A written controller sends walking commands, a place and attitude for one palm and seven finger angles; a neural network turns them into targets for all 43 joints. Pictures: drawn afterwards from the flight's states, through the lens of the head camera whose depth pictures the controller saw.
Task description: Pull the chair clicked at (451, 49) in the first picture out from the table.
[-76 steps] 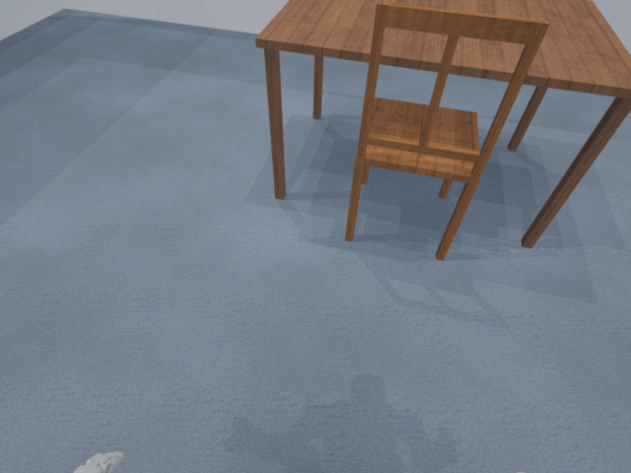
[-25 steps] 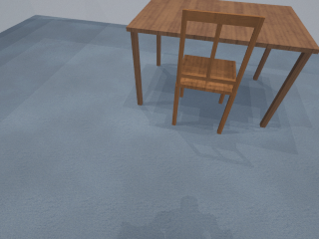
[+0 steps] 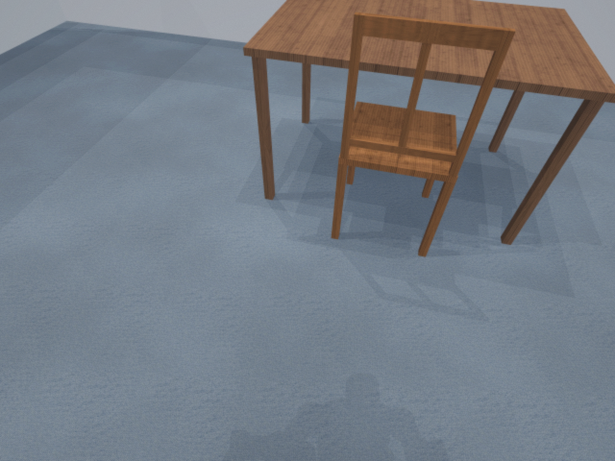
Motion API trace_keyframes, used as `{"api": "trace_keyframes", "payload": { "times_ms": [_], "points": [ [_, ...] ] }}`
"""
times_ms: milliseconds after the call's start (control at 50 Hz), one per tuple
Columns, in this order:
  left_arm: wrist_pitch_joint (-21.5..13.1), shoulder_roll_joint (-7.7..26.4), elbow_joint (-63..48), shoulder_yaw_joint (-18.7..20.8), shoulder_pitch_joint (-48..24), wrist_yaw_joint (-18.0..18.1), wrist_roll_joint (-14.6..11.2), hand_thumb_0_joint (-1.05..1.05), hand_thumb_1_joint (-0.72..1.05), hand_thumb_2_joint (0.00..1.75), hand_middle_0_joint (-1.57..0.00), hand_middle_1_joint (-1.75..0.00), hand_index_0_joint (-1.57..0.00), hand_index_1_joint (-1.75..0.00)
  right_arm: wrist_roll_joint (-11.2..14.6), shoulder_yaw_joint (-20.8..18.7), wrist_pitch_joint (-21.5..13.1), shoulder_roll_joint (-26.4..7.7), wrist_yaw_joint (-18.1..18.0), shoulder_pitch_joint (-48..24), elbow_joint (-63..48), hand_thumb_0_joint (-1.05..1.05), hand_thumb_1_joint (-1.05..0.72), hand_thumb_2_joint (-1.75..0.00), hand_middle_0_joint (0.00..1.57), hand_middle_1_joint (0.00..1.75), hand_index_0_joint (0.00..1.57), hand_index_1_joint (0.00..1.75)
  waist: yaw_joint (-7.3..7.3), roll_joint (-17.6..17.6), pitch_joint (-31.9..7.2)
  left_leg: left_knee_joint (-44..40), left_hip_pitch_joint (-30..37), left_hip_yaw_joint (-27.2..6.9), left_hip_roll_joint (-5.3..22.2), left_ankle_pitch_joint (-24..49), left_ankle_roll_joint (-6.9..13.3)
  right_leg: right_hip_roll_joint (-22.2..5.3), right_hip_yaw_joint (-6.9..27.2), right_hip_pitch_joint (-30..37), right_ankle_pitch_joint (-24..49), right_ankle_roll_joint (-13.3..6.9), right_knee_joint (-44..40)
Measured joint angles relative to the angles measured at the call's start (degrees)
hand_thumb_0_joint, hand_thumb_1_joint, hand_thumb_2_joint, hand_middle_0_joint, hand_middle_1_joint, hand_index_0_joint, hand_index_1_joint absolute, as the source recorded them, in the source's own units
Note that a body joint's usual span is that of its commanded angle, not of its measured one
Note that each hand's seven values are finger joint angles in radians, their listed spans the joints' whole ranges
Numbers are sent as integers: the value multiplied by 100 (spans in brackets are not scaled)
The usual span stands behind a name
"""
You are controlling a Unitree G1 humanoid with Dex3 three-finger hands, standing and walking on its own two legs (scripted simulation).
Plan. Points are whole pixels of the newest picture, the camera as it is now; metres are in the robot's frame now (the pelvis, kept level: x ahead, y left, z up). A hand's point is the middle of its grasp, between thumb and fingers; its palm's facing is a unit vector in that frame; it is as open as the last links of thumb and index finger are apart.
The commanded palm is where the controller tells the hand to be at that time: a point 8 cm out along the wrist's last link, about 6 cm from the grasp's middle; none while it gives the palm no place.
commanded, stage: walk to a spot facing it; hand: left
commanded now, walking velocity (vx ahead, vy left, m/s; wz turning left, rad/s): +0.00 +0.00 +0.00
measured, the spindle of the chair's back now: (413, 99) +1.12 -0.26 -0.08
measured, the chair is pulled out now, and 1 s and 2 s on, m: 0.00 0.00 0.00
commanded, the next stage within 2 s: none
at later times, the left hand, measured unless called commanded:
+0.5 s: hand out of the picture +0.05 +0.17 -0.18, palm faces -0.13 -0.96 -0.25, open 7.3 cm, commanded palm none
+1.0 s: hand (186, 426) +0.21 +0.21 -0.19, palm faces -0.38 -0.90 -0.20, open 7.3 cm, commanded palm none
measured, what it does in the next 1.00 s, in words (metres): walks ahead, turning right: left foot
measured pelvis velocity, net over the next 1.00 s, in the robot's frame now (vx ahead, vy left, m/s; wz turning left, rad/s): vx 0.13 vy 0.02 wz -0.51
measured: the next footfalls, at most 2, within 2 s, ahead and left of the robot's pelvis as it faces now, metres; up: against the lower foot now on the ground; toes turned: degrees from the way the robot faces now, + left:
left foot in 0.92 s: +0.22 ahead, +0.09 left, +0.00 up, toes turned -25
right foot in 1.48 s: +0.31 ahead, -0.23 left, +0.00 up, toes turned -55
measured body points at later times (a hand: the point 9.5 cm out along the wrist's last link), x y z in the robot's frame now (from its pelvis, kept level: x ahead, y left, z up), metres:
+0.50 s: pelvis -0.01 -0.02 -0.02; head +0.01 -0.05 +0.42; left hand +0.06 +0.22 -0.16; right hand +0.01 -0.28 -0.18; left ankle -0.02 +0.12 -0.69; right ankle -0.01 -0.10 -0.75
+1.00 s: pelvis +0.13 +0.02 -0.01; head +0.15 +0.04 +0.44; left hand +0.23 +0.26 -0.17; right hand +0.12 -0.25 -0.12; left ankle +0.18 +0.10 -0.75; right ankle +0.01 -0.07 -0.69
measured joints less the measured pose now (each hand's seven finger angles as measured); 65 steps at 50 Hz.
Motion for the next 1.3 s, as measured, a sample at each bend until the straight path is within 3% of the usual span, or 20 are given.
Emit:
{"api": "trace_keyframes", "payload": {
  "times_ms": [140,300,400,420,460,500,560,660,780,880,920,980,1020,1060,1200,1300],
  "points": [
    [63,-7,-106,54,33,21,6,0,91,90,-21,-30,-21,-30,-13,-39,11,35,-42,-77,-121,1,-91,-90,20,30,21,30,72,1,7,108,-47,134,48,-71,-10,50,131,-113,-20,-4,123],
    [324,-264,-540,159,326,-10,42,0,91,90,-20,-30,-20,-30,-28,-165,161,407,-97,23,-674,0,-91,-90,20,30,20,30,87,-79,135,882,-456,590,193,-488,-33,227,564,-817,-348,-19,1121],
    [362,-503,-788,241,530,-100,59,0,91,90,-20,-30,-20,-30,-52,-237,215,545,-49,139,-836,0,-91,-90,20,30,21,30,186,-27,319,1529,-594,960,402,-861,-114,97,35,-1155,-930,30,1953],
    [324,-577,-823,248,593,-121,78,0,91,90,-20,-30,-20,-30,-51,-254,243,519,-31,184,-848,0,-91,-90,20,30,21,30,181,110,321,1830,-701,947,549,-1039,-103,182,-65,-1140,-756,-106,1923],
    [218,-694,-885,239,718,-102,86,0,91,90,-20,-30,-20,-30,-50,-280,344,508,-10,268,-823,1,-91,-90,20,30,21,30,175,224,266,2986,-1211,544,497,-1665,-152,293,-138,-1178,-772,-327,1961],
    [143,-813,-898,232,860,-60,64,0,91,90,-21,-30,-21,-30,-60,-289,380,503,26,293,-777,1,-91,-90,20,30,20,30,234,253,241,3870,-1643,218,344,-1480,-166,378,-73,-1034,-662,-414,1618],
    [54,-934,-826,212,1099,-58,49,0,91,90,-21,-30,-21,-30,-95,-319,288,508,78,309,-817,1,-91,-90,20,30,20,30,230,227,171,4210,-2034,116,298,-889,-233,441,111,-743,-285,-427,890],
    [-84,-1004,-683,236,1426,-81,51,0,91,90,-21,-30,-21,-30,-110,-381,165,525,96,278,-968,1,-91,-90,20,30,20,30,213,129,24,3965,-2346,43,354,-354,-321,479,486,-425,70,-395,112],
    [-128,-949,-602,299,1583,-61,91,0,91,90,-21,-30,-21,-30,-85,-410,112,551,90,183,-1083,1,-91,-90,20,30,20,30,318,81,-97,3093,-2273,-43,355,-377,-338,524,866,-168,-1,-295,-116],
    [-68,-795,-611,384,1576,-38,111,0,91,90,-21,-30,-21,-30,-21,-356,-14,656,85,89,-1262,1,-91,-90,20,30,20,30,408,-58,-144,1810,-1722,-11,152,-518,-250,488,1191,-71,-396,-104,177],
    [-25,-736,-640,445,1601,-49,83,0,91,90,-21,-30,-21,-30,-18,-285,-171,659,52,111,-1401,1,-91,-90,20,30,20,30,372,-39,-191,1040,-1279,-17,161,-510,-136,574,1249,-274,-837,-95,839],
    [74,-526,-520,574,1328,-96,87,0,91,90,-21,-30,-20,-30,-79,-193,-282,854,-6,186,-1432,1,-91,-90,20,30,20,30,272,-280,-106,1274,-1105,325,104,-453,157,405,692,-1105,-1341,-99,3021],
    [98,-396,-528,630,1141,-157,122,1,91,90,-20,-30,-20,-30,-83,-141,-308,961,-27,409,-1375,0,-91,-90,20,30,20,30,228,-346,-128,1012,-781,523,140,-445,218,228,255,-1640,-1011,-57,4020],
    [115,-309,-625,664,955,-207,145,1,91,90,-20,-30,-20,-30,-75,-113,-341,1032,-58,667,-1242,0,-91,-90,20,30,20,30,201,-362,-151,658,-452,707,175,-403,228,49,-21,-2079,-583,11,4498],
    [200,-336,-948,648,290,-247,162,0,92,90,-20,-30,-20,-30,-39,-117,-393,1090,-162,1548,-646,0,-91,-90,20,30,20,30,14,-290,-43,22,355,1303,184,-572,255,-318,-173,-3078,341,136,4705],
    [260,-541,-986,538,-198,-291,155,0,92,90,-20,-30,-20,-30,-71,-124,-357,1085,-179,2045,-310,1,-91,-90,20,30,20,30,-207,-200,201,-137,841,1667,206,-870,196,-398,-482,-3084,514,88,3660]
  ]
}}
